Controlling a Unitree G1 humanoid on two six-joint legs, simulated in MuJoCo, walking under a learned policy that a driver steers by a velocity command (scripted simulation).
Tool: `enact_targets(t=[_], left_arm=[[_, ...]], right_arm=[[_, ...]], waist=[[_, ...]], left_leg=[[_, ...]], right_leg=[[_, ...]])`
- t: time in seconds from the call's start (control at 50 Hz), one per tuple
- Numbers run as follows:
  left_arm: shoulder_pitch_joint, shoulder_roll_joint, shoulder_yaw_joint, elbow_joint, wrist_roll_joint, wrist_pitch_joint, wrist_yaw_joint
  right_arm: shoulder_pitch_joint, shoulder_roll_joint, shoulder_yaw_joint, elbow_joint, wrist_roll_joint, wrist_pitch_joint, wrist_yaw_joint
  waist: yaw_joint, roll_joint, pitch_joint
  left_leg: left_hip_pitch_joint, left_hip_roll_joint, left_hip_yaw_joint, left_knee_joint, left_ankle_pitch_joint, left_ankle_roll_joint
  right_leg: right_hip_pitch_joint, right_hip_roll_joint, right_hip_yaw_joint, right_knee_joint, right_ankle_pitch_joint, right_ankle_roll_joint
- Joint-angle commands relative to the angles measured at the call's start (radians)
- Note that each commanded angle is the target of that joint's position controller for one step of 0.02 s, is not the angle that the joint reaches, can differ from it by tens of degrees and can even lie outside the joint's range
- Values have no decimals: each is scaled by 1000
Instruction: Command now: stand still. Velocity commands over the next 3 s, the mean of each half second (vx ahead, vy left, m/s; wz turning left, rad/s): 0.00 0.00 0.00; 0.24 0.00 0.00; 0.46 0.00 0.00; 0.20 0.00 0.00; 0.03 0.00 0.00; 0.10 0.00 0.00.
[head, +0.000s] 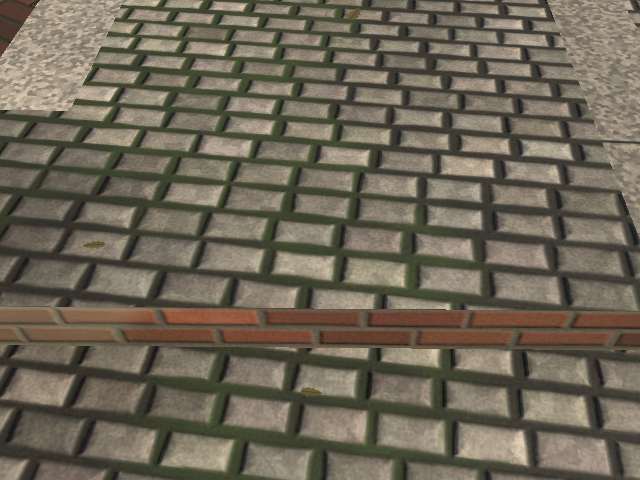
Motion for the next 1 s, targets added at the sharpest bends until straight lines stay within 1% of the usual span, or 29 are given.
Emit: enact_targets(t=[0.02, 0.56, 0.58, 0.6, 0.62, 0.64, 0.66, 0.68, 0.7, 0.72, 0.74, 0.76, 0.78, 0.8, 0.82, 0.84, 0.86, 0.88, 0.9, 0.92, 0.94, 0.96, 0.98, 1.0], left_arm=[[79, 67, 9, -3, 0, -3, 2], [93, 54, 11, 2, 0, -5, 5], [99, 49, 10, 4, 1, -4, 4], [95, 56, 13, 1, 3, -2, 4], [91, 67, 19, -6, 4, 1, 2], [85, 71, 24, -16, 7, 3, -1], [68, 68, 26, -32, 14, 4, -7], [39, 50, 24, -54, 20, 0, -14], [9, 25, 20, -77, 28, -8, -21], [-25, 28, 20, -101, 37, -19, -27], [-48, 43, 26, -121, 35, -29, -33], [-56, 56, 32, -136, 33, -39, -39], [-56, 62, 37, -149, 29, -49, -45], [-56, 64, 41, -158, 22, -57, -50], [-44, 60, 44, -161, 15, -62, -54], [-16, 51, 46, -158, 9, -67, -56], [59, 42, 50, -133, 4, -70, -57], [162, 53, 61, -95, 4, -70, -52], [281, 106, 80, -68, 15, -77, -41], [415, 233, 112, -51, 15, -74, -33], [379, 198, 105, -41, 16, -58, -29], [250, 171, 94, -83, 18, -57, -32], [174, 159, 89, -109, 16, -65, -36], [143, 144, 81, -120, 15, -75, -36]], right_arm=[[94, -62, -9, 1, 0, -3, -2], [102, -52, -13, -2, 0, -8, -3], [110, -49, -12, 0, -1, -7, -2], [112, -59, -17, -1, -3, -5, -2], [117, -79, -26, -4, -4, -2, 0], [122, -96, -35, -10, -4, 3, 2], [142, -109, -43, -13, -5, 7, 5], [182, -121, -50, -9, -3, 8, 6], [217, -141, -60, -1, -4, 7, 6], [220, -148, -68, -1, -6, 3, 7], [213, -151, -72, -7, -11, -3, 10], [203, -159, -76, -13, -17, -12, 13], [186, -162, -79, -19, -18, -20, 15], [164, -158, -79, -27, -15, -27, 16], [142, -159, -81, -35, -10, -34, 17], [108, -167, -84, -46, -2, -40, 16], [76, -167, -85, -56, 4, -42, 18], [65, -158, -83, -63, 2, -47, 21], [38, -118, -70, -82, -4, -59, 28], [37, -44, -51, -131, 2, -69, 39], [1, -121, -69, -145, -31, -64, 49], [-38, -110, -69, -159, -36, -65, 61], [-41, -87, -63, -157, -26, -72, 69], [-38, -85, -66, -153, -21, -74, 73]], waist=[[0, 1, 77], [0, 0, 80], [-1, 1, 60], [-3, 5, 69], [-7, 18, 80], [-12, 43, 102], [-26, 66, 144], [-46, 101, 178], [-60, 147, 198], [-65, 146, 223], [-62, 122, 223], [-55, 106, 212], [-41, 100, 203], [-28, 92, 192], [-12, 93, 179], [15, 89, 165], [54, 74, 148], [90, 39, 118], [144, -85, 81], [169, -347, 21], [126, -222, 86], [67, -94, 154], [35, -41, 157], [12, -23, 143]], left_leg=[[-59, 104, -98, -79, 75, 28], [-44, 105, -98, -79, 115, 32], [-36, 98, -97, -89, 46, 35], [-44, 86, -98, -93, -46, 41], [-55, 76, -105, -91, -182, 55], [-74, 81, -134, -98, -338, 79], [-83, 110, -191, -127, -467, 107], [-67, 167, -278, -178, -564, 142], [-42, 246, -380, -240, -623, 184], [-54, 309, -445, -276, -602, 218], [-50, 331, -466, -293, -548, 234], [-28, 337, -461, -291, -487, 239], [-17, 332, -432, -277, -425, 233], [-20, 308, -382, -263, -363, 214], [-45, 279, -327, -243, -306, 196], [-95, 252, -276, -217, -270, 179], [-182, 213, -217, -164, -245, 162], [-270, 165, -164, -70, -209, 144], [-378, 86, -59, 159, -133, 110], [-561, -36, 83, 500, -243, 59], [-613, 3, 3, 698, -279, 78], [-634, 58, -32, 754, -176, 89], [-600, 82, -46, 739, -81, 85], [-567, 97, -43, 712, -28, 77]], right_leg=[[-20, -118, 115, -71, 74, -19], [-8, -121, 107, -55, 110, -14], [-1, -112, 103, -60, 46, -15], [-14, -96, 96, -52, -39, -19], [-42, -71, 80, -21, -153, -30], [-90, -45, 61, 24, -284, -42], [-171, -27, 48, 75, -365, -47], [-253, -7, 18, 155, -371, -46], [-311, 0, -35, 257, -307, -40], [-343, -35, -54, 333, -243, -37], [-371, -57, -44, 382, -239, -36], [-395, -74, -31, 412, -256, -37], [-395, -89, -23, 397, -256, -38], [-358, -89, -29, 351, -245, -37], [-288, -76, -47, 293, -216, -37], [-181, -60, -69, 210, -157, -39], [-20, -25, -101, 123, -98, -39], [151, 5, -104, 75, -99, -35], [307, -113, 68, -33, -190, -50], [410, -380, 529, -239, -472, -144], [296, -428, 660, -278, -558, -188], [202, -404, 564, -272, -514, -178], [149, -362, 460, -280, -369, -162], [134, -326, 373, -287, -240, -145]])
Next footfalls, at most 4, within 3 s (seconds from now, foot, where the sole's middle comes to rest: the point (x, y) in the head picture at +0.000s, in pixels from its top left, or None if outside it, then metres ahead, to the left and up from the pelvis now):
0.90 right None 0.13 -0.12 -0.78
1.36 left None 0.47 0.03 -0.78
1.82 right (395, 428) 0.64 -0.13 -0.78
2.08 left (299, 463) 0.57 0.08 -0.78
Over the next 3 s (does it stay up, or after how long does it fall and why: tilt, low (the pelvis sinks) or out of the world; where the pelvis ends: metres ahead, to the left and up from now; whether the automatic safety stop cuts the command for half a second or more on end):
stays up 0.60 0.00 0.00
